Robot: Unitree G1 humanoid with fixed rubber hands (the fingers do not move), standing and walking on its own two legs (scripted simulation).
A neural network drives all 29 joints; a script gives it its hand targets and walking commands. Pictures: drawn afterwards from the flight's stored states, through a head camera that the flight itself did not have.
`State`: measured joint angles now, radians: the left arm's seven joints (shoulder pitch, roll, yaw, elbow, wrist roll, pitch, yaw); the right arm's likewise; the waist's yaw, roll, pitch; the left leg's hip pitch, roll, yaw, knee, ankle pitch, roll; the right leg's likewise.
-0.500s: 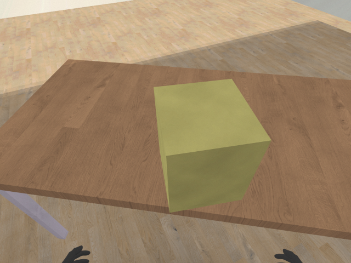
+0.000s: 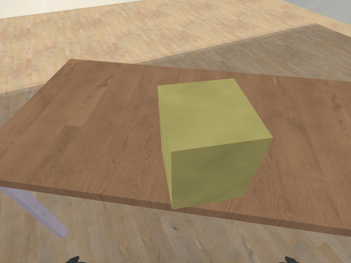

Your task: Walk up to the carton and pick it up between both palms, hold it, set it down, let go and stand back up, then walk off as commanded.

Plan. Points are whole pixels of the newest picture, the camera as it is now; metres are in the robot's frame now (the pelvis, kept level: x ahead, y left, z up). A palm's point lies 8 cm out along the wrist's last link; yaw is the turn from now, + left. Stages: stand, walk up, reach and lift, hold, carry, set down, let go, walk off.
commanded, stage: stand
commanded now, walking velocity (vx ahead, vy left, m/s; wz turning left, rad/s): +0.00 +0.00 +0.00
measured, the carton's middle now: (202, 144) +0.42 -0.05 +0.04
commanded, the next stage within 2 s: walk up in 0.16 s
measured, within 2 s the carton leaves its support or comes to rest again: neither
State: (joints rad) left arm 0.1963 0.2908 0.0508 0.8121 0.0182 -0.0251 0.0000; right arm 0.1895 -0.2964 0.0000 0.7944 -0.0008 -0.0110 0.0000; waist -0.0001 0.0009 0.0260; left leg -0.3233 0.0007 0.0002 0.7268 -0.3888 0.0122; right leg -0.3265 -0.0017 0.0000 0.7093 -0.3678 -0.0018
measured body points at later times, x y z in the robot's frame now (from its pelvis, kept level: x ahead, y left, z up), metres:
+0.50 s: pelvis +0.00 -0.01 +0.01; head +0.01 -0.01 +0.46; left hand +0.10 +0.29 -0.11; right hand +0.10 -0.30 -0.11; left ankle +0.00 +0.11 -0.72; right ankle +0.01 -0.13 -0.71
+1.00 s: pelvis +0.06 -0.01 +0.00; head +0.08 -0.01 +0.45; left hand +0.10 +0.30 -0.11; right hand +0.20 -0.31 -0.10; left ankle +0.14 +0.10 -0.72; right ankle +0.03 -0.13 -0.72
